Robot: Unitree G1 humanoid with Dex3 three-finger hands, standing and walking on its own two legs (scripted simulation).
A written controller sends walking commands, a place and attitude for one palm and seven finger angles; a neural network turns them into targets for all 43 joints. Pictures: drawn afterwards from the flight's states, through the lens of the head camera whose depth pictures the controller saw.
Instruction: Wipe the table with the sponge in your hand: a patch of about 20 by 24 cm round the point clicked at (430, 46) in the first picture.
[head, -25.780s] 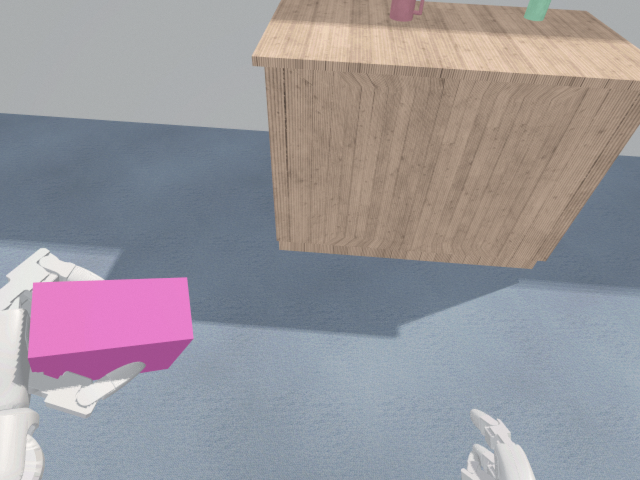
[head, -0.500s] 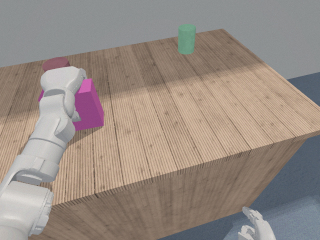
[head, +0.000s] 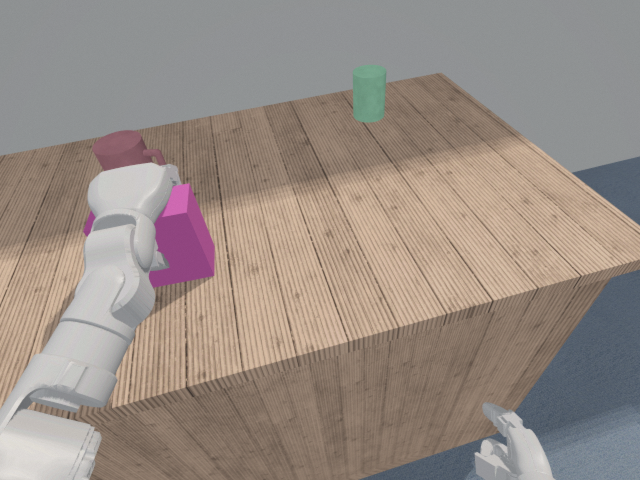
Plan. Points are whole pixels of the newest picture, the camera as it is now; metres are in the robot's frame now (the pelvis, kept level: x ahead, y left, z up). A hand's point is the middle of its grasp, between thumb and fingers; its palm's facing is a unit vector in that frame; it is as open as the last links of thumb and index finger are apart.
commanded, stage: wipe back along the middle lane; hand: left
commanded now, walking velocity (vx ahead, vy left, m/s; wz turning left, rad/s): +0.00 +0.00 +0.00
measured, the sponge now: (162, 249) +0.37 +0.26 +0.11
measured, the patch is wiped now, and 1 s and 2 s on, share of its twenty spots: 0.70 0.85 0.85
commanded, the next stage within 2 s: slide across to the third lane in 1.02 s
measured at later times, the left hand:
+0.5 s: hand (148, 250) +0.32 +0.24 +0.16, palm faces +0.14 -0.04 -0.99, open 10.3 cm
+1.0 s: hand (143, 277) +0.28 +0.23 +0.16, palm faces +0.21 -0.10 -0.97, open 10.3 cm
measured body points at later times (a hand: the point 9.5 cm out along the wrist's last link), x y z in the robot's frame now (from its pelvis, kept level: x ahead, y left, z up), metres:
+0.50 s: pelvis +0.00 +0.00 +0.00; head -0.02 -0.04 +0.44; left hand +0.31 +0.24 +0.21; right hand +0.24 -0.20 -0.08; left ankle +0.03 +0.14 -0.74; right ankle -0.03 -0.13 -0.74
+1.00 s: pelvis +0.00 -0.01 -0.01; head -0.04 -0.06 +0.44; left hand +0.26 +0.23 +0.21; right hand +0.24 -0.21 -0.08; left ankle +0.03 +0.14 -0.74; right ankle -0.03 -0.13 -0.74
